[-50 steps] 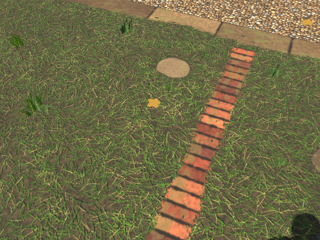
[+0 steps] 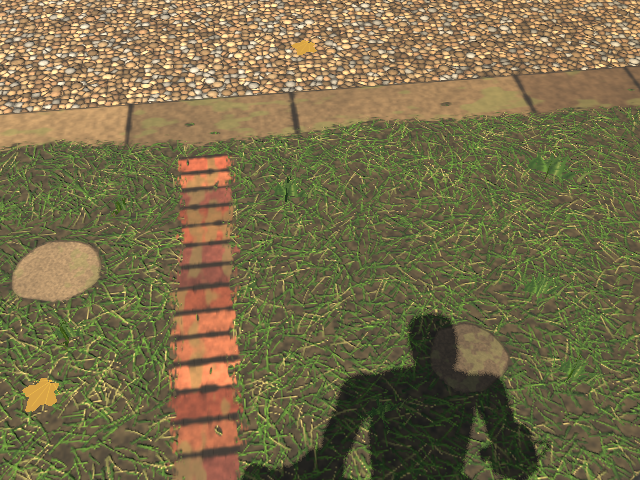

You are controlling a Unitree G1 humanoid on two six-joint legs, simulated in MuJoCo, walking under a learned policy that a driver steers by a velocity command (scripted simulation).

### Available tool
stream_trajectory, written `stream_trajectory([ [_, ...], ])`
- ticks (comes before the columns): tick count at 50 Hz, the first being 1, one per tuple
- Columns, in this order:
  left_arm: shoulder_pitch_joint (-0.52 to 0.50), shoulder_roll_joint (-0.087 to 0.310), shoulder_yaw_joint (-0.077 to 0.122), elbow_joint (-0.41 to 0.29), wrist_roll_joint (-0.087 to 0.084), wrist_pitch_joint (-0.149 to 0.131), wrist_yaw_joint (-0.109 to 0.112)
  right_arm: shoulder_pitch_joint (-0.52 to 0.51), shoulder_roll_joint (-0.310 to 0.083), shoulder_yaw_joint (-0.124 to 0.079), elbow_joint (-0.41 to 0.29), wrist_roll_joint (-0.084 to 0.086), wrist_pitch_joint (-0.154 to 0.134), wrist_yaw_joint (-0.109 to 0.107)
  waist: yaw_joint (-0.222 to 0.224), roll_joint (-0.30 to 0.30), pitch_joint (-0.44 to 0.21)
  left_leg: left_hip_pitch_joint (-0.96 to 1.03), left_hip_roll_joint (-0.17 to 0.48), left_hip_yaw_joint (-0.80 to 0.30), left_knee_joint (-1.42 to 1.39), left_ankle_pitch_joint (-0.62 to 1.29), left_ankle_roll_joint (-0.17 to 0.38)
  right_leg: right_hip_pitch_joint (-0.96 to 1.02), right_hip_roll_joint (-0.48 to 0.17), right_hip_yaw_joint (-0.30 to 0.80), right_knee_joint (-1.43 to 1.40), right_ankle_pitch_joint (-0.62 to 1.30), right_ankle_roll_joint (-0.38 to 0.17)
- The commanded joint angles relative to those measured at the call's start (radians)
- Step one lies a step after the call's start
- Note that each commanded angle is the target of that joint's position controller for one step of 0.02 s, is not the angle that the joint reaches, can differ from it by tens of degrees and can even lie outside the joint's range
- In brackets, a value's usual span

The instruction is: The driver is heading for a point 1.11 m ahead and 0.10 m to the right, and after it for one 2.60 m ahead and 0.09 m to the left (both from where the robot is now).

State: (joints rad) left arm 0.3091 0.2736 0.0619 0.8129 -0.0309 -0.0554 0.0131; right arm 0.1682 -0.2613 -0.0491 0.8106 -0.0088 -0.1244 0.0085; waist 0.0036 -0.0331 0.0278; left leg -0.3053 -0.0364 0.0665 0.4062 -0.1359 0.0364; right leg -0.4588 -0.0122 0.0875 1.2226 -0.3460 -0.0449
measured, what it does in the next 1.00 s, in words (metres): walks ahead, turning right: right foot, then left foot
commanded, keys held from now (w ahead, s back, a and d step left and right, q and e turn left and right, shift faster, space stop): w+e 0.46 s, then w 0.40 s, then w+q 0.14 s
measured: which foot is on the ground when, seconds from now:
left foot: down 0.00-0.38, up 0.40-0.90, down 0.92-1.00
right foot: up 0.00-0.36, down 0.38-0.94, up 0.96-1.00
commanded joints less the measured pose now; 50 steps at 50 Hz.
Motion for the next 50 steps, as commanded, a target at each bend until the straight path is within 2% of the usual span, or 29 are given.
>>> stream_trajectory([
  [1, 0.032, 0.028, 0.012, -0.080, -0.004, 0.006, -0.006, 0.026, -0.085, -0.023, -0.023, 0.001, -0.017, 0.004, 0.002, 0.103, -0.041, 0.153, 0.286, -0.250, -0.254, 0.058, 0.167, -0.176, -0.119, 0.030, -0.005, 0.063, 0.005],
  [5, -0.058, 0.030, 0.008, -0.143, 0.008, 0.012, -0.009, 0.048, -0.135, -0.042, 0.003, 0.004, -0.018, 0.002, -0.004, 0.073, -0.009, 0.175, 0.304, -0.130, -0.284, 0.184, 0.187, -0.281, -0.138, 0.032, -0.137, 0.186, 0.022],
  [9, -0.181, 0.023, -0.001, -0.188, 0.007, -0.003, -0.037, 0.068, -0.164, -0.045, 0.010, 0.007, 0.000, -0.005, -0.047, 0.072, 0.010, 0.215, 0.273, 0.006, -0.266, 0.230, 0.149, -0.256, -0.120, -0.033, -0.375, 0.378, 0.016],
  [12, -0.279, 0.020, -0.006, -0.236, 0.005, -0.002, -0.057, 0.115, -0.189, -0.049, 0.023, 0.019, 0.016, -0.008, -0.085, 0.076, 0.035, 0.278, 0.294, 0.045, -0.245, 0.204, 0.129, -0.246, -0.103, -0.088, -0.489, 0.377, 0.004],
  [14, -0.313, 0.031, -0.003, -0.267, 0.003, 0.001, -0.068, 0.132, -0.207, -0.054, 0.031, 0.029, 0.031, -0.009, -0.086, 0.085, 0.049, 0.340, 0.319, 0.061, -0.214, 0.236, 0.112, -0.248, -0.089, -0.111, -0.535, 0.304, -0.018],
  [16, -0.290, 0.058, 0.010, -0.283, 0.006, 0.005, -0.073, 0.124, -0.231, -0.061, 0.029, 0.035, 0.045, -0.013, -0.053, 0.110, 0.023, 0.378, 0.328, 0.096, -0.116, 0.474, 0.091, -0.169, -0.040, -0.159, -0.566, 0.197, -0.053],
  [17, -0.230, 0.084, 0.024, -0.276, 0.009, 0.008, -0.072, 0.117, -0.245, -0.065, 0.025, 0.036, 0.053, -0.018, -0.012, 0.130, -0.021, 0.382, 0.322, 0.119, -0.008, 0.650, 0.078, -0.073, 0.004, -0.192, -0.574, 0.152, -0.076],
  [18, -0.082, 0.123, 0.050, -0.239, 0.008, 0.010, -0.068, 0.098, -0.245, -0.065, 0.017, 0.038, 0.063, -0.023, 0.074, 0.119, -0.096, 0.343, 0.291, 0.154, 0.189, 0.759, 0.056, 0.118, 0.061, -0.220, -0.637, 0.186, -0.109],
  [19, 0.112, 0.199, 0.090, -0.186, 0.007, 0.016, -0.050, 0.110, -0.212, -0.051, 0.003, 0.025, 0.063, -0.029, 0.157, 0.058, -0.196, 0.140, 0.252, 0.160, 0.470, 0.619, 0.013, 0.436, 0.048, -0.134, -0.655, 0.223, -0.155],
  [20, 0.131, 0.332, 0.113, -0.185, 0.001, 0.017, -0.035, 0.188, -0.064, -0.005, -0.055, -0.018, 0.041, -0.017, 0.064, -0.234, -0.256, -0.325, 0.085, 0.134, 0.850, -0.280, -0.050, 0.777, -0.230, 0.390, -0.719, 0.148, -0.304],
  [21, 0.157, 0.291, 0.093, -0.223, 0.010, -0.002, -0.040, 0.136, -0.107, -0.002, -0.081, 0.012, -0.006, -0.002, 0.098, -0.196, -0.448, -0.475, 0.006, -0.128, 1.028, -0.460, -0.045, 0.885, -0.344, 0.791, -0.906, 0.020, -0.409],
  [22, 0.134, 0.216, 0.071, -0.211, 0.021, -0.015, -0.047, 0.026, -0.175, -0.021, -0.112, 0.050, -0.027, 0.008, 0.122, -0.103, -0.326, -0.573, 0.060, -0.168, 1.032, -0.361, -0.023, 0.832, -0.311, 0.653, -0.923, 0.083, -0.342],
  [23, 0.083, 0.182, 0.061, -0.212, 0.016, -0.020, -0.047, 0.006, -0.159, -0.013, -0.119, 0.046, -0.036, 0.006, 0.084, -0.047, -0.227, -0.552, 0.101, -0.158, 0.949, -0.272, -0.007, 0.686, -0.269, 0.508, -0.913, 0.167, -0.303],
  [24, -0.001, 0.143, 0.048, -0.226, 0.015, -0.020, -0.046, 0.018, -0.154, -0.014, -0.099, 0.025, -0.032, -0.002, 0.033, 0.030, -0.169, -0.477, 0.144, -0.153, 0.865, -0.212, -0.012, 0.533, -0.233, 0.394, -0.914, 0.271, -0.267],
  [25, -0.054, 0.109, 0.034, -0.241, 0.025, -0.021, -0.044, 0.044, -0.163, -0.022, -0.089, 0.016, -0.019, -0.003, -0.006, 0.015, -0.145, -0.395, 0.173, -0.156, 0.805, -0.177, -0.017, 0.426, -0.204, 0.319, -0.934, 0.368, -0.250],
  [26, -0.074, 0.101, 0.030, -0.246, 0.030, -0.023, -0.043, 0.062, -0.160, -0.025, -0.086, 0.014, -0.002, 0.000, -0.025, 0.004, -0.133, -0.344, 0.181, -0.151, 0.775, -0.157, -0.026, 0.361, -0.188, 0.289, -0.959, 0.409, -0.247],
  [28, -0.061, 0.111, 0.030, -0.224, 0.026, -0.034, -0.037, 0.070, -0.127, -0.020, -0.081, 0.002, 0.020, -0.001, -0.036, 0.011, -0.114, -0.315, 0.176, -0.126, 0.710, -0.118, -0.051, 0.290, -0.172, 0.218, -0.989, 0.508, -0.256],
  [31, -0.011, 0.131, 0.032, -0.185, 0.024, -0.037, -0.019, -0.024, -0.095, -0.010, -0.108, -0.004, 0.031, -0.005, -0.007, -0.003, -0.059, -0.365, 0.167, -0.111, 0.547, 0.036, -0.078, 0.274, -0.144, 0.136, -1.023, 0.533, -0.237],
  [34, 0.029, 0.134, 0.030, -0.156, 0.020, -0.033, -0.011, -0.118, -0.079, -0.004, -0.127, 0.003, 0.025, 0.003, 0.037, -0.026, -0.033, -0.348, 0.138, -0.099, 0.336, 0.221, -0.073, 0.295, -0.113, 0.084, -1.024, 0.451, -0.189],
  [36, 0.059, 0.145, 0.031, -0.135, 0.018, -0.033, -0.010, -0.178, -0.071, 0.001, -0.142, 0.011, 0.020, 0.011, 0.064, -0.036, -0.007, -0.328, 0.116, -0.087, 0.238, 0.284, -0.064, 0.308, -0.122, 0.087, -1.030, 0.372, -0.179],
  [41, 0.121, 0.154, 0.033, -0.084, 0.014, -0.020, -0.006, -0.268, -0.086, -0.002, -0.188, 0.016, 0.003, 0.039, 0.092, -0.041, 0.036, -0.398, 0.093, -0.090, 0.132, 0.182, -0.013, 0.477, -0.201, 0.147, -0.959, 0.409, -0.175],
  [43, 0.113, 0.162, 0.036, -0.075, 0.014, -0.010, -0.001, -0.238, -0.096, -0.006, -0.189, 0.017, -0.001, 0.046, 0.069, -0.058, 0.024, -0.346, 0.078, -0.077, 0.103, 0.109, 0.015, 0.513, -0.215, 0.154, -0.921, 0.494, -0.155],
  [44, 0.093, 0.173, 0.038, -0.076, 0.016, -0.005, 0.001, -0.192, -0.108, -0.011, -0.179, 0.018, -0.002, 0.046, 0.043, -0.072, -0.002, -0.280, 0.055, -0.051, 0.097, 0.071, 0.032, 0.525, -0.209, 0.133, -0.880, 0.624, -0.141],
  [45, 0.071, 0.179, 0.038, -0.079, 0.018, -0.001, 0.002, -0.108, -0.128, -0.023, -0.156, 0.017, -0.001, 0.043, -0.005, -0.077, -0.059, -0.149, 0.019, -0.014, 0.079, 0.072, 0.057, 0.520, -0.180, 0.093, -0.786, 0.811, -0.122],
  [46, 0.061, 0.163, 0.030, -0.085, 0.025, 0.001, 0.003, 0.033, -0.166, -0.042, -0.118, 0.014, 0.001, 0.037, -0.069, -0.058, -0.159, 0.064, 0.022, -0.020, 0.090, 0.122, 0.095, 0.463, -0.129, 0.042, -0.613, 0.897, -0.093],
  [47, 0.070, 0.124, 0.012, -0.105, 0.047, -0.001, 0.008, 0.212, -0.228, -0.054, -0.093, 0.006, 0.005, 0.030, -0.129, 0.057, -0.307, 0.361, 0.199, -0.249, 0.115, 0.188, 0.170, 0.268, -0.066, -0.005, -0.304, 0.617, -0.054],
  [48, 0.214, 0.031, -0.012, -0.107, 0.034, -0.022, -0.004, 0.262, -0.282, -0.069, -0.068, 0.006, 0.009, 0.039, -0.051, 0.365, -0.407, 0.684, 0.394, -0.745, -0.001, -0.020, 0.340, -0.135, 0.109, -0.017, 0.030, -0.136, 0.025],
  [49, 0.154, 0.112, -0.004, -0.105, 0.027, -0.042, -0.011, 0.246, -0.192, -0.048, -0.076, 0.037, 0.015, 0.040, -0.087, 0.271, -0.362, 0.686, 0.375, -0.839, -0.091, -0.202, 0.308, -0.270, 0.056, 0.068, 0.120, -0.200, 0.018],
  [50, 0.031, 0.153, 0.007, -0.136, 0.005, -0.055, -0.019, 0.176, -0.157, -0.039, -0.094, 0.035, 0.022, 0.032, -0.093, 0.179, -0.207, 0.550, 0.346, -0.691, -0.107, -0.189, 0.264, -0.330, 0.010, 0.049, 0.113, -0.109, 0.013],
])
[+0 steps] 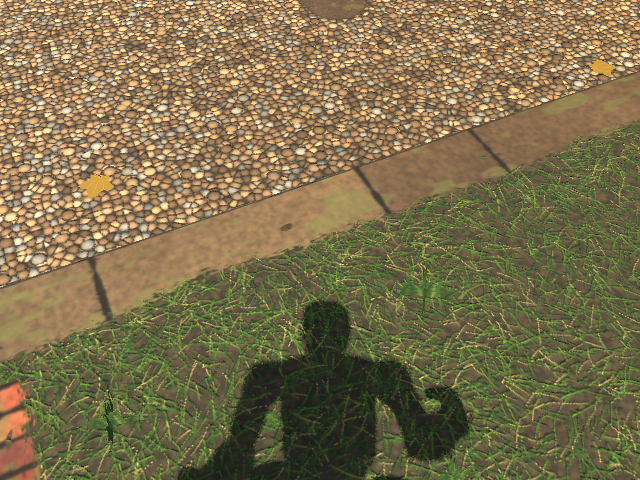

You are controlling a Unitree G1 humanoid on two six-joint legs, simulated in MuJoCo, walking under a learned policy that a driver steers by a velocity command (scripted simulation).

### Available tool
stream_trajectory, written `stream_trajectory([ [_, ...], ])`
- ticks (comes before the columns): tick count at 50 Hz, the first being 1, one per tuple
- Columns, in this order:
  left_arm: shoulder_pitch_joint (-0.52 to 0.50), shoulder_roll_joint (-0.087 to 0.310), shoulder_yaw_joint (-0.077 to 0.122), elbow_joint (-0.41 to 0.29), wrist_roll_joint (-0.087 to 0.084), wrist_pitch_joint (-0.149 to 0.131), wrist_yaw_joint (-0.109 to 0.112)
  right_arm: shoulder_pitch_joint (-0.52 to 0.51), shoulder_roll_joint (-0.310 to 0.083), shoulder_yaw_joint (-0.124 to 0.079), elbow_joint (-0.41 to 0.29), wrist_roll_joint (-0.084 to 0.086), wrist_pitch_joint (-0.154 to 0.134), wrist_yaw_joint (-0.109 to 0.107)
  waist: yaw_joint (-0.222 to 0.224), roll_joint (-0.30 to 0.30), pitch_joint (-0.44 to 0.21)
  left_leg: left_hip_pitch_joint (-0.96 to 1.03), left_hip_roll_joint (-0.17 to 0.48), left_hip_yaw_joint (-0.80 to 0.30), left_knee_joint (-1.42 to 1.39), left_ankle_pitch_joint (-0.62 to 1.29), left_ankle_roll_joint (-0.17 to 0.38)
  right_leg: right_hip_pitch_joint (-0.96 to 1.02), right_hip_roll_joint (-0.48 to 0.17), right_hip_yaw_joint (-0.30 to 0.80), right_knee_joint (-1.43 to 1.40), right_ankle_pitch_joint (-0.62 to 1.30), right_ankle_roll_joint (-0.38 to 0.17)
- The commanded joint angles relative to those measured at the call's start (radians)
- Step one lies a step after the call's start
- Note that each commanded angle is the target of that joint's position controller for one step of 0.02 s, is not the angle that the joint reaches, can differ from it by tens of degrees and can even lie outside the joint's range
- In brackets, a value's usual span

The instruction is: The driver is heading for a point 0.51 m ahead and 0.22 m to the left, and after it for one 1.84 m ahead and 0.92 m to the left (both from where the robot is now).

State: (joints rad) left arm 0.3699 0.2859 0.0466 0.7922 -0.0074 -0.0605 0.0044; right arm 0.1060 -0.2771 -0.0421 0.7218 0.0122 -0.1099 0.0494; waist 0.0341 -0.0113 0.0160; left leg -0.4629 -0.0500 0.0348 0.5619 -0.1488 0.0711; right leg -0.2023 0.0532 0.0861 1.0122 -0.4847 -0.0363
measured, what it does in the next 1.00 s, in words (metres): walks ahead, turning left: right foot, then left foot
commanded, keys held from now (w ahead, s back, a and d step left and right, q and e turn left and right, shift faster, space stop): w+q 0.50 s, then q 0.50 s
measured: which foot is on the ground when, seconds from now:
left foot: down 0.00-0.44, up 0.46-0.86, down 0.88-1.00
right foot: up 0.00-0.40, down 0.42-0.88, up 0.90-1.00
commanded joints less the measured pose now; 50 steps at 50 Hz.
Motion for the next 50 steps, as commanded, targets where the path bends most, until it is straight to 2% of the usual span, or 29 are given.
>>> stream_trajectory([
  [1, -0.096, 0.130, 0.017, -0.130, -0.010, -0.061, -0.008, 0.183, -0.139, -0.043, -0.024, 0.002, 0.015, -0.012, -0.103, 0.045, -0.117, 0.564, 0.321, -0.557, -0.277, -0.070, 0.209, -0.559, -0.093, 0.026, 0.272, 0.105, 0.003],
  [2, -0.124, 0.123, 0.022, -0.139, 0.010, -0.065, -0.005, 0.154, -0.128, -0.039, -0.034, -0.004, 0.018, -0.013, -0.077, 0.002, -0.066, 0.456, 0.287, -0.494, -0.297, 0.043, 0.205, -0.529, -0.118, 0.014, 0.200, 0.148, 0.010],
  [3, -0.108, 0.115, 0.024, -0.145, 0.019, -0.062, -0.004, 0.142, -0.118, -0.034, -0.041, -0.014, 0.017, -0.016, -0.044, 0.023, -0.067, 0.396, 0.260, -0.457, -0.318, 0.116, 0.204, -0.471, -0.138, 0.018, 0.152, 0.177, 0.017],
  [6, -0.091, 0.080, 0.019, -0.151, 0.025, -0.043, 0.004, 0.150, -0.125, -0.038, -0.039, -0.002, 0.015, -0.024, -0.017, 0.071, -0.060, 0.303, 0.222, -0.375, -0.356, 0.213, 0.222, -0.425, -0.141, -0.009, 0.028, 0.190, 0.057],
  [8, -0.160, 0.064, 0.012, -0.174, 0.026, -0.037, 0.011, 0.173, -0.153, -0.048, -0.030, 0.003, 0.017, -0.036, -0.031, 0.070, -0.034, 0.257, 0.205, -0.335, -0.371, 0.227, 0.215, -0.434, -0.132, -0.023, -0.089, 0.273, 0.081],
  [12, -0.311, 0.038, 0.001, -0.201, 0.017, -0.048, 0.001, 0.235, -0.164, -0.053, -0.011, 0.014, 0.035, -0.054, -0.087, 0.087, -0.019, 0.222, 0.153, -0.289, -0.343, 0.167, 0.156, -0.358, -0.085, -0.025, -0.359, 0.512, 0.092],
  [15, -0.394, 0.052, 0.006, -0.221, 0.004, -0.061, -0.013, 0.286, -0.166, -0.054, 0.001, 0.019, 0.049, -0.060, -0.115, 0.100, -0.019, 0.253, 0.169, -0.342, -0.295, 0.118, 0.145, -0.307, -0.050, -0.021, -0.457, 0.540, 0.090],
  [17, -0.408, 0.076, 0.016, -0.229, 0.000, -0.070, -0.020, 0.295, -0.164, -0.055, 0.001, 0.020, 0.058, -0.064, -0.107, 0.110, -0.023, 0.301, 0.187, -0.405, -0.249, 0.078, 0.131, -0.273, -0.040, -0.005, -0.516, 0.488, 0.076],
  [19, -0.357, 0.099, 0.030, -0.220, -0.004, -0.078, -0.021, 0.270, -0.167, -0.058, -0.008, 0.018, 0.065, -0.067, -0.066, 0.139, -0.032, 0.319, 0.193, -0.451, -0.190, 0.083, 0.110, -0.185, -0.039, -0.008, -0.564, 0.426, 0.048],
  [20, -0.280, 0.117, 0.043, -0.200, -0.001, -0.082, -0.016, 0.254, -0.147, -0.053, -0.016, 0.016, 0.066, -0.066, -0.023, 0.138, -0.065, 0.299, 0.159, -0.439, -0.121, 0.116, 0.085, -0.065, -0.046, -0.019, -0.608, 0.428, 0.020],
  [21, -0.154, 0.157, 0.059, -0.185, 0.013, -0.085, -0.007, 0.235, -0.101, -0.037, -0.035, 0.007, 0.062, -0.062, 0.041, 0.102, -0.169, 0.220, 0.110, -0.387, 0.063, 0.099, 0.051, 0.151, -0.149, 0.058, -0.586, 0.414, -0.035],
  [22, -0.015, 0.241, 0.081, -0.169, 0.031, -0.077, 0.003, 0.307, -0.030, -0.015, -0.061, 0.008, 0.052, -0.061, 0.055, -0.100, -0.323, -0.064, -0.014, -0.247, 0.392, -0.147, -0.016, 0.514, -0.371, 0.353, -0.580, 0.348, -0.156],
  [23, 0.034, 0.225, 0.082, -0.138, 0.015, -0.062, -0.007, 0.367, -0.056, -0.010, -0.080, 0.022, 0.045, -0.061, 0.035, -0.319, -0.367, -0.284, -0.009, -0.195, 0.605, -0.457, -0.037, 0.588, -0.501, 0.676, -0.666, 0.135, -0.240],
  [24, -0.013, 0.142, 0.061, -0.151, 0.007, -0.058, -0.006, 0.318, -0.144, -0.034, -0.062, 0.031, 0.049, -0.061, 0.046, -0.182, -0.226, -0.352, 0.051, -0.216, 0.701, -0.384, -0.046, 0.470, -0.463, 0.600, -0.698, 0.026, -0.209],
  [26, -0.112, 0.084, 0.038, -0.154, 0.014, -0.047, -0.005, 0.200, -0.145, -0.043, -0.085, 0.012, 0.064, -0.058, 0.021, -0.061, -0.046, -0.319, 0.103, -0.169, 0.687, -0.245, -0.065, 0.223, -0.373, 0.333, -0.738, 0.259, -0.161],
  [27, -0.155, 0.063, 0.031, -0.151, 0.020, -0.047, -0.006, 0.188, -0.136, -0.050, -0.091, 0.006, 0.073, -0.057, -0.008, -0.072, -0.008, -0.280, 0.124, -0.165, 0.653, -0.220, -0.074, 0.139, -0.339, 0.238, -0.750, 0.430, -0.152],
  [30, -0.203, 0.086, 0.040, -0.129, 0.022, -0.055, -0.009, 0.206, -0.084, -0.044, -0.104, 0.005, 0.099, -0.055, -0.053, -0.104, -0.005, -0.196, 0.127, -0.113, 0.582, -0.190, -0.110, 0.029, -0.304, 0.041, -0.765, 0.822, -0.163],
  [32, -0.211, 0.123, 0.052, -0.108, 0.019, -0.049, -0.001, 0.175, -0.066, -0.038, -0.121, 0.000, 0.107, -0.053, -0.053, -0.100, -0.021, -0.196, 0.132, -0.096, 0.482, -0.112, -0.122, 0.040, -0.309, -0.029, -0.767, 0.904, -0.170],
  [35, -0.224, 0.144, 0.056, -0.088, 0.010, -0.025, 0.015, 0.115, -0.054, -0.030, -0.135, -0.002, 0.104, -0.033, -0.033, -0.085, -0.053, -0.114, 0.126, -0.057, 0.291, 0.071, -0.110, 0.049, -0.287, -0.134, -0.756, 0.881, -0.149],
  [40, -0.205, 0.189, 0.068, -0.057, -0.021, -0.001, 0.020, 0.023, -0.091, -0.049, -0.190, -0.003, 0.107, 0.002, -0.013, -0.087, -0.061, -0.041, 0.098, -0.019, 0.098, 0.045, -0.055, 0.129, -0.323, -0.172, -0.657, 0.828, -0.113],
  [42, -0.218, 0.199, 0.074, -0.057, -0.036, 0.006, 0.022, 0.068, -0.116, -0.066, -0.191, -0.006, 0.110, 0.003, -0.048, -0.084, -0.081, 0.044, 0.057, 0.017, 0.000, 0.019, -0.016, 0.146, -0.314, -0.193, -0.530, 0.898, -0.083],
  [43, -0.204, 0.179, 0.069, -0.053, -0.036, 0.009, 0.022, 0.153, -0.147, -0.084, -0.169, -0.009, 0.108, -0.005, -0.085, -0.047, -0.121, 0.176, 0.016, 0.032, -0.082, 0.098, 0.015, 0.116, -0.268, -0.225, -0.382, 0.888, -0.051],
  [44, -0.146, 0.150, 0.058, -0.058, -0.005, 0.006, 0.018, 0.233, -0.237, -0.114, -0.165, -0.009, 0.109, -0.027, -0.108, 0.097, -0.186, 0.399, 0.118, -0.128, -0.099, 0.506, 0.078, -0.052, -0.194, -0.254, -0.139, 0.647, 0.020],
  [45, -0.086, 0.060, 0.024, -0.090, 0.057, 0.001, 0.006, 0.221, -0.327, -0.116, -0.196, -0.025, 0.111, -0.047, -0.035, 0.343, -0.259, 0.648, 0.382, -0.510, -0.033, 0.966, 0.272, -0.402, -0.034, -0.226, 0.219, -0.217, 0.099],
  [46, -0.074, 0.110, 0.022, -0.084, 0.036, -0.001, -0.006, 0.216, -0.285, -0.098, -0.224, -0.027, 0.104, -0.040, -0.080, 0.243, -0.460, 0.702, 0.457, -0.661, -0.099, 0.788, 0.388, -0.446, -0.024, -0.001, 0.370, -0.248, 0.105],
  [47, -0.158, 0.163, 0.035, -0.098, -0.006, 0.004, -0.009, 0.172, -0.238, -0.091, -0.223, -0.025, 0.100, -0.032, -0.097, 0.153, -0.377, 0.613, 0.402, -0.591, -0.153, 0.539, 0.347, -0.500, -0.052, 0.013, 0.367, -0.139, 0.094],
  [48, -0.195, 0.157, 0.035, -0.100, -0.004, 0.015, 0.001, 0.120, -0.199, -0.081, -0.216, -0.003, 0.100, -0.035, -0.073, 0.082, -0.263, 0.500, 0.333, -0.498, -0.170, 0.381, 0.264, -0.508, -0.089, 0.008, 0.288, -0.059, 0.087],
  [49, -0.217, 0.147, 0.036, -0.097, 0.007, 0.029, 0.014, 0.083, -0.172, -0.071, -0.219, 0.006, 0.110, -0.042, -0.055, 0.051, -0.198, 0.392, 0.288, -0.446, -0.192, 0.292, 0.215, -0.480, -0.108, 0.007, 0.207, -0.011, 0.090],
  [50, -0.213, 0.146, 0.036, -0.099, 0.010, 0.042, 0.020, 0.048, -0.170, -0.067, -0.226, 0.002, 0.119, -0.048, -0.024, 0.075, -0.160, 0.280, 0.249, -0.400, -0.211, 0.263, 0.190, -0.409, -0.104, -0.005, 0.136, 0.024, 0.093],
])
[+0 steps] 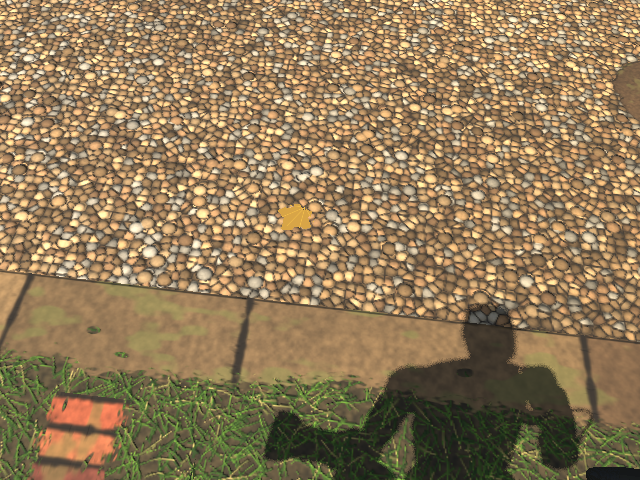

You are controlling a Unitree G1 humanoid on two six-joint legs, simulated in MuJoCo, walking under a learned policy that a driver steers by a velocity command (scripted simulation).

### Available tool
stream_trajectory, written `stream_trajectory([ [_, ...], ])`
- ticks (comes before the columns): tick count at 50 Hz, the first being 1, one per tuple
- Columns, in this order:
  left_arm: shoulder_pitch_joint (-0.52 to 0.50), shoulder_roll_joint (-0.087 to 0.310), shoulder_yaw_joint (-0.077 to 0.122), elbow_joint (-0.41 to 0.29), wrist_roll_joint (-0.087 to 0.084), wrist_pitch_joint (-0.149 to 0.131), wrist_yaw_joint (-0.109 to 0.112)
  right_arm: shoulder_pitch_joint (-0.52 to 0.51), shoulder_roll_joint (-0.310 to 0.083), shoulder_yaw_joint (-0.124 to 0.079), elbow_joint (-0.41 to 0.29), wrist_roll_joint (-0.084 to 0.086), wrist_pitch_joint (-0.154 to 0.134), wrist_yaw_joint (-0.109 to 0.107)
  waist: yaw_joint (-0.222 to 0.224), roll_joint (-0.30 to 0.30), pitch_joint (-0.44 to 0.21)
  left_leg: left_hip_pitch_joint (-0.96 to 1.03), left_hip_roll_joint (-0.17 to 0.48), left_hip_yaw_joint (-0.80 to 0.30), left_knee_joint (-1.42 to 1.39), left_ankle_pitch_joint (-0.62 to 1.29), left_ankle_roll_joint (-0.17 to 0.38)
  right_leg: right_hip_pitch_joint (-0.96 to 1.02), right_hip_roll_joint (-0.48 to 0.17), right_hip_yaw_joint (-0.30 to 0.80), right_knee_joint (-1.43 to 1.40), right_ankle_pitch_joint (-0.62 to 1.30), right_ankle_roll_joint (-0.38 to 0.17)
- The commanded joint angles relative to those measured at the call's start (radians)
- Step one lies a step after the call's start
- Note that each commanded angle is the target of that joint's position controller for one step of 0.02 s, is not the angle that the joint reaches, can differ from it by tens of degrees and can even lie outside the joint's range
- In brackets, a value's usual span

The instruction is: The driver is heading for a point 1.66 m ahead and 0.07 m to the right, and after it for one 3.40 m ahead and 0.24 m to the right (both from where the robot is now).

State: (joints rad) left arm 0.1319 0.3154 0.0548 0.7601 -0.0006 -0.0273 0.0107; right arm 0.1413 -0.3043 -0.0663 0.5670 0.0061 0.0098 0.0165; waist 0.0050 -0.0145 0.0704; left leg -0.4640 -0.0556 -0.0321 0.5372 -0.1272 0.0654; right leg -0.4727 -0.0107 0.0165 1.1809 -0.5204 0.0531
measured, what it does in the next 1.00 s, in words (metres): steps on the spot, turning left: right foot, then left foot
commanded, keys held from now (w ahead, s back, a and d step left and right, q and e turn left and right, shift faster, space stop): q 0.26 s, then no key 0.74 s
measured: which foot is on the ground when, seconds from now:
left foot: down 0.00-0.30, up 0.32-0.62, down 0.64-1.00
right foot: up 0.00-0.28, down 0.30-1.00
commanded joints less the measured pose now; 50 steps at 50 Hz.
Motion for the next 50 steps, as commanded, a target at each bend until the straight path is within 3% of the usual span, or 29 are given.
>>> stream_trajectory([
  [1, 0.035, 0.107, 0.026, -0.065, 0.008, 0.014, 0.013, -0.005, -0.154, -0.047, -0.078, -0.006, 0.005, -0.019, 0.018, 0.099, -0.199, 0.216, 0.227, -0.311, -0.198, 0.248, 0.188, -0.084, -0.019, 0.045, -0.086, 0.088, 0.009],
  [3, 0.052, 0.079, 0.018, -0.055, 0.009, 0.013, 0.016, 0.004, -0.163, -0.053, -0.074, -0.017, 0.006, -0.030, 0.019, 0.115, -0.219, 0.195, 0.212, -0.299, -0.196, 0.281, 0.192, -0.031, 0.006, 0.041, -0.189, 0.108, 0.020],
  [6, 0.030, 0.062, 0.010, -0.059, 0.007, 0.016, 0.016, 0.008, -0.172, -0.059, -0.069, -0.005, 0.011, -0.044, 0.006, 0.131, -0.238, 0.181, 0.203, -0.331, -0.196, 0.154, 0.180, 0.014, 0.020, 0.060, -0.305, 0.166, 0.023],
  [11, -0.004, 0.072, 0.018, -0.081, -0.001, 0.010, 0.002, 0.011, -0.167, -0.060, -0.068, -0.003, 0.026, -0.042, -0.014, 0.179, -0.203, 0.172, 0.187, -0.434, -0.197, -0.052, 0.146, 0.074, 0.044, 0.072, -0.470, 0.180, -0.002],
  [14, 0.069, 0.076, 0.031, -0.062, 0.001, -0.001, -0.009, 0.000, -0.148, -0.053, -0.066, 0.012, 0.037, -0.046, 0.027, 0.174, -0.196, 0.140, 0.141, -0.431, -0.130, -0.077, 0.089, 0.232, 0.030, 0.044, -0.734, 0.310, -0.047],
  [15, 0.095, 0.133, 0.045, -0.065, 0.020, 0.000, -0.006, 0.038, -0.106, -0.040, -0.061, 0.009, 0.037, -0.047, 0.015, 0.080, -0.204, 0.058, 0.082, -0.363, -0.016, -0.200, 0.032, 0.328, -0.118, 0.161, -0.814, 0.318, -0.099],
  [16, 0.066, 0.224, 0.065, -0.065, 0.045, 0.011, -0.002, 0.053, -0.078, -0.034, -0.086, 0.010, 0.029, -0.044, -0.034, -0.216, -0.141, -0.128, -0.090, -0.145, 0.178, -0.405, -0.030, 0.335, -0.305, 0.401, -0.886, 0.417, -0.237],
  [17, 0.043, 0.182, 0.059, -0.090, 0.062, 0.006, -0.002, 0.042, -0.154, -0.056, -0.078, -0.009, 0.014, -0.046, -0.001, -0.241, -0.135, -0.145, -0.065, -0.139, 0.428, -0.481, -0.076, 0.263, -0.400, 0.533, -0.921, 0.448, -0.339],
  [18, -0.009, 0.137, 0.044, -0.111, 0.051, 0.002, 0.005, 0.060, -0.188, -0.072, -0.051, -0.002, 0.013, -0.043, -0.021, -0.157, -0.126, -0.131, -0.049, -0.168, 0.551, -0.423, -0.087, 0.243, -0.357, 0.457, -0.903, 0.459, -0.324],
  [19, -0.055, 0.107, 0.036, -0.118, 0.031, 0.002, 0.008, 0.090, -0.172, -0.072, -0.019, 0.000, 0.022, -0.045, -0.043, -0.112, -0.110, -0.121, -0.045, -0.158, 0.600, -0.373, -0.104, 0.236, -0.289, 0.356, -0.880, 0.467, -0.276],
  [20, -0.067, 0.085, 0.028, -0.120, 0.012, 0.001, 0.009, 0.106, -0.146, -0.066, -0.002, -0.006, 0.032, -0.050, -0.041, -0.104, -0.103, -0.131, -0.044, -0.155, 0.644, -0.329, -0.121, 0.257, -0.252, 0.302, -0.866, 0.482, -0.252],
  [21, -0.059, 0.071, 0.020, -0.116, 0.005, 0.003, 0.011, 0.111, -0.113, -0.056, 0.005, -0.006, 0.038, -0.050, -0.037, -0.099, -0.098, -0.123, -0.044, -0.150, 0.668, -0.308, -0.135, 0.262, -0.233, 0.263, -0.859, 0.533, -0.251],
  [23, -0.035, 0.054, 0.013, -0.105, 0.010, 0.010, 0.011, 0.080, -0.071, -0.038, -0.002, 0.002, 0.037, -0.047, -0.021, -0.116, -0.101, -0.087, -0.027, -0.104, 0.567, -0.282, -0.153, 0.289, -0.191, 0.190, -0.856, 0.562, -0.249],
  [26, -0.003, 0.073, 0.017, -0.088, 0.010, 0.020, 0.010, 0.018, -0.021, -0.010, -0.019, -0.003, 0.031, -0.041, 0.016, -0.178, -0.130, 0.043, 0.036, -0.030, 0.272, -0.309, -0.161, 0.334, -0.176, 0.152, -0.828, 0.586, -0.248],
  [28, 0.040, 0.110, 0.027, -0.073, 0.004, 0.027, 0.007, 0.011, -0.039, -0.013, -0.016, 0.006, 0.029, -0.036, 0.039, -0.204, -0.133, 0.117, 0.033, 0.013, 0.126, -0.311, -0.155, 0.341, -0.196, 0.179, -0.809, 0.610, -0.263],
  [30, 0.038, 0.107, 0.022, -0.064, -0.013, 0.029, 0.005, 0.066, -0.044, -0.017, 0.019, 0.006, 0.026, -0.033, 0.006, -0.179, -0.125, 0.234, 0.024, 0.036, -0.130, -0.115, -0.125, 0.317, -0.188, 0.175, -0.772, 0.641, -0.242],
  [31, 0.073, 0.094, 0.017, -0.049, -0.018, 0.022, 0.003, 0.075, -0.057, -0.017, 0.027, -0.002, 0.024, -0.034, 0.005, -0.154, -0.123, 0.310, 0.037, 0.006, -0.220, -0.009, -0.098, 0.283, -0.176, 0.173, -0.766, 0.630, -0.204],
  [32, 0.093, 0.075, 0.008, -0.046, -0.003, 0.007, -0.002, 0.085, -0.096, -0.020, 0.018, -0.011, 0.024, -0.041, 0.015, -0.085, -0.160, 0.420, 0.114, -0.079, -0.195, 0.138, -0.066, 0.220, -0.156, 0.152, -0.742, 0.560, -0.144],
  [33, 0.117, 0.045, -0.001, -0.056, 0.023, -0.013, -0.014, 0.073, -0.166, -0.034, 0.019, -0.021, 0.028, -0.048, 0.064, 0.091, -0.180, 0.443, 0.196, -0.156, -0.105, 0.284, -0.011, 0.167, -0.067, 0.055, -0.698, 0.429, -0.082],
  [34, 0.079, 0.023, -0.010, -0.051, 0.030, -0.019, -0.014, 0.049, -0.091, -0.018, 0.029, -0.024, 0.024, -0.038, 0.044, 0.156, -0.188, 0.335, 0.193, -0.150, -0.111, 0.147, 0.028, 0.241, -0.042, 0.011, -0.717, 0.323, -0.034],
  [35, 0.029, 0.047, -0.006, -0.050, 0.030, -0.017, -0.014, 0.032, -0.044, -0.006, 0.024, -0.028, 0.018, -0.029, 0.020, 0.118, -0.152, 0.302, 0.161, -0.137, -0.125, 0.043, 0.017, 0.252, -0.034, 0.005, -0.709, 0.340, -0.012],
  [36, 0.009, 0.046, -0.004, -0.045, 0.025, -0.013, -0.012, 0.036, -0.040, -0.003, 0.033, -0.033, 0.012, -0.028, 0.011, 0.102, -0.132, 0.278, 0.143, -0.125, -0.129, -0.002, -0.001, 0.254, -0.031, 0.000, -0.702, 0.358, -0.011],
  [39, 0.026, 0.046, -0.002, -0.031, 0.018, 0.004, -0.003, 0.049, -0.048, 0.000, 0.046, -0.026, -0.005, -0.028, 0.016, 0.108, -0.074, 0.222, 0.131, -0.119, -0.135, -0.014, -0.019, 0.258, -0.036, 0.007, -0.706, 0.381, -0.022],
  [50, 0.060, 0.040, 0.004, 0.060, 0.011, 0.011, 0.016, 0.067, -0.024, 0.012, 0.093, -0.022, -0.018, -0.034, 0.017, 0.037, -0.063, 0.207, 0.105, -0.102, -0.132, -0.031, -0.023, 0.293, -0.041, 0.008, -0.717, 0.401, -0.009],
])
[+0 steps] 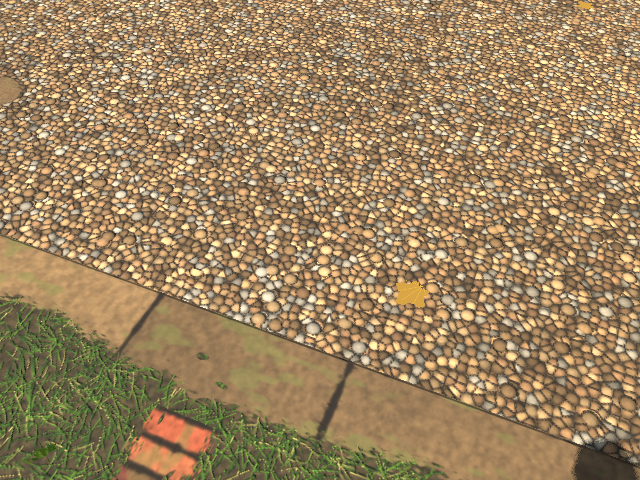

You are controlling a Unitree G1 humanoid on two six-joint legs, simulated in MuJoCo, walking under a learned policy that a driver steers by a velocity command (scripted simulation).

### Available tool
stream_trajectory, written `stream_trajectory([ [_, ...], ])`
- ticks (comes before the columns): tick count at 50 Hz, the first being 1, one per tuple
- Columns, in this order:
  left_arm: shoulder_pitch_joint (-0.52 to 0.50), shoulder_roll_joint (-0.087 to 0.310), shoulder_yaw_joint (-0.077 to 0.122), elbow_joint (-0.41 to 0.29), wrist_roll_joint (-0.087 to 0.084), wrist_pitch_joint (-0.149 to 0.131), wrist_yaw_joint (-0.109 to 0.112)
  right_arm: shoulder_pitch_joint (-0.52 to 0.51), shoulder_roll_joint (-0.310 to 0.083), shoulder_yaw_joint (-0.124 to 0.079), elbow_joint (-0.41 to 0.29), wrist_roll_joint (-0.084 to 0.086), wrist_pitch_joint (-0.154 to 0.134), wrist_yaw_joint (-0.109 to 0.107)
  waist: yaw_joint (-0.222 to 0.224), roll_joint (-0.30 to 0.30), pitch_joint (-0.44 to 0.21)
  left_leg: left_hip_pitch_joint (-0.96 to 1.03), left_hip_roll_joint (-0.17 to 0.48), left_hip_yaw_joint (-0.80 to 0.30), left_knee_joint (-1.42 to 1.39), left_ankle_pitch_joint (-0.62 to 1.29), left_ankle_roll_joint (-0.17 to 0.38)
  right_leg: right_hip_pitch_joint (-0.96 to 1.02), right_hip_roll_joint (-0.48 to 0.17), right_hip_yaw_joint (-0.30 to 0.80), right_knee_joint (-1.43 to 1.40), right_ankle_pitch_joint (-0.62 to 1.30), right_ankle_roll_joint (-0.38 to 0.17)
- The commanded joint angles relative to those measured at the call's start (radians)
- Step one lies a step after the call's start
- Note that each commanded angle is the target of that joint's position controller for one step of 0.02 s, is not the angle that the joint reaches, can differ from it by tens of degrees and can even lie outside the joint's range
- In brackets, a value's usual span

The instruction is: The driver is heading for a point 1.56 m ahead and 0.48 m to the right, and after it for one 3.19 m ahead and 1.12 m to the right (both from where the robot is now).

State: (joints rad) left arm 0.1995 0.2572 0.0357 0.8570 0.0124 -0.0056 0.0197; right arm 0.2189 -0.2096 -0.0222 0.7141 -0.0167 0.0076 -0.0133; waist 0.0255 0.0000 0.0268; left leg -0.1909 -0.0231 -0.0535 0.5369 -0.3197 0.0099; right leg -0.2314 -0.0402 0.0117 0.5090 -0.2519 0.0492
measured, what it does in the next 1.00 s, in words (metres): stands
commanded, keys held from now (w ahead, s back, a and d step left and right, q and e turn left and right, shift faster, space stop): no key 1.00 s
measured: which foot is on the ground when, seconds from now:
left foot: down 0.00-1.00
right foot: down 0.00-1.00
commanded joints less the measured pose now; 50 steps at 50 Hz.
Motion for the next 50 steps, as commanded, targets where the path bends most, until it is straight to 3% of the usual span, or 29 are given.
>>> stream_trajectory([
  [1, -0.006, 0.099, 0.023, -0.028, -0.002, -0.010, 0.008, -0.007, -0.117, -0.032, -0.048, 0.002, -0.017, -0.004, -0.003, 0.020, -0.021, -0.064, 0.070, -0.078, -0.131, 0.166, 0.032, 0.054, -0.012, 0.013, -0.045, 0.135, -0.004],
  [26, 0.038, 0.073, 0.023, 0.168, -0.012, 0.007, 0.033, 0.067, -0.102, -0.025, 0.179, 0.013, -0.020, -0.021, -0.007, 0.004, 0.010, -0.044, 0.032, -0.020, -0.141, 0.201, 0.012, 0.063, -0.001, 0.000, -0.073, 0.146, -0.016],
  [50, 0.101, 0.030, 0.005, 0.242, -0.014, 0.010, 0.035, 0.118, -0.074, -0.004, 0.320, 0.017, -0.016, -0.025, -0.015, 0.001, 0.035, -0.054, 0.023, 0.000, -0.154, 0.170, 0.007, 0.046, 0.012, -0.010, -0.083, 0.124, -0.024],
])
